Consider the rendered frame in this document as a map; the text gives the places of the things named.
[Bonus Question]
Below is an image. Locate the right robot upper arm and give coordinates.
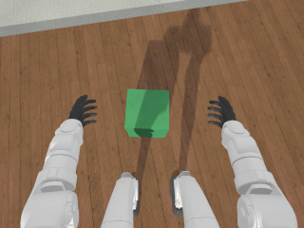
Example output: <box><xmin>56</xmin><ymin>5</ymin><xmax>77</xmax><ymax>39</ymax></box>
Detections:
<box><xmin>237</xmin><ymin>194</ymin><xmax>297</xmax><ymax>228</ymax></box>

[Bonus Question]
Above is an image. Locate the robot left hand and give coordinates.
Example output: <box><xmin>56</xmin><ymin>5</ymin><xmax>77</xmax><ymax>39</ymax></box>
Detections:
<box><xmin>68</xmin><ymin>95</ymin><xmax>98</xmax><ymax>127</ymax></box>

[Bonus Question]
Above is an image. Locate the robot right hand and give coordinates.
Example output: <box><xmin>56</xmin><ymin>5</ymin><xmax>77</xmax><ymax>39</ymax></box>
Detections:
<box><xmin>207</xmin><ymin>96</ymin><xmax>237</xmax><ymax>129</ymax></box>

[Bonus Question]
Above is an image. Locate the left robot upper arm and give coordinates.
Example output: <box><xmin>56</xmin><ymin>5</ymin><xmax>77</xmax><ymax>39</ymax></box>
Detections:
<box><xmin>22</xmin><ymin>190</ymin><xmax>79</xmax><ymax>228</ymax></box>

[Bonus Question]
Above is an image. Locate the robot right forearm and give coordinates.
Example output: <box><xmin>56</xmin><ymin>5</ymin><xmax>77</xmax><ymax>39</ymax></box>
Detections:
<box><xmin>221</xmin><ymin>120</ymin><xmax>298</xmax><ymax>228</ymax></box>

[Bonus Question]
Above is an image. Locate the robot left shin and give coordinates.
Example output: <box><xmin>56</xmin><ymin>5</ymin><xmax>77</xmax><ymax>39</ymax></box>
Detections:
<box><xmin>116</xmin><ymin>172</ymin><xmax>137</xmax><ymax>210</ymax></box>

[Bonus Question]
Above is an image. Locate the carton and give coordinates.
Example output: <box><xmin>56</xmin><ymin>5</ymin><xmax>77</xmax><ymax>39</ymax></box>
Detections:
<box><xmin>124</xmin><ymin>88</ymin><xmax>169</xmax><ymax>138</ymax></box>

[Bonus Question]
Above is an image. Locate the right robot thigh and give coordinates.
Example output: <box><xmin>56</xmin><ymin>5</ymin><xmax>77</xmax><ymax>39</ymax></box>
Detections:
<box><xmin>174</xmin><ymin>176</ymin><xmax>220</xmax><ymax>228</ymax></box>

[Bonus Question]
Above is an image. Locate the robot left forearm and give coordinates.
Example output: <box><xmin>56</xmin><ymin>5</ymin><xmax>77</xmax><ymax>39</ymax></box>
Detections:
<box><xmin>20</xmin><ymin>119</ymin><xmax>84</xmax><ymax>228</ymax></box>

